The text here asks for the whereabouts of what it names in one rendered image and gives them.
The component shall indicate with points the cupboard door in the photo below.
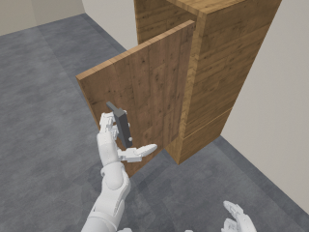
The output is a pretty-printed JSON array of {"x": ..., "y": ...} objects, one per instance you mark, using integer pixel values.
[{"x": 148, "y": 82}]

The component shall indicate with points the handle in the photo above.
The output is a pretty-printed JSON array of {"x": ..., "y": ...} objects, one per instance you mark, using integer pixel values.
[{"x": 122, "y": 125}]

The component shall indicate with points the robot left hand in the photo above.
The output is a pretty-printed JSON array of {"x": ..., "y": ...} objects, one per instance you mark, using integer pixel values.
[{"x": 107, "y": 146}]

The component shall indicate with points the robot left forearm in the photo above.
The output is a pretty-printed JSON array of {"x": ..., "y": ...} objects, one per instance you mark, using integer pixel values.
[{"x": 108, "y": 209}]

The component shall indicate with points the robot right hand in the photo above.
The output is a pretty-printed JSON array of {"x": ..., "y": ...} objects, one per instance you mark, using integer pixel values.
[{"x": 243, "y": 222}]

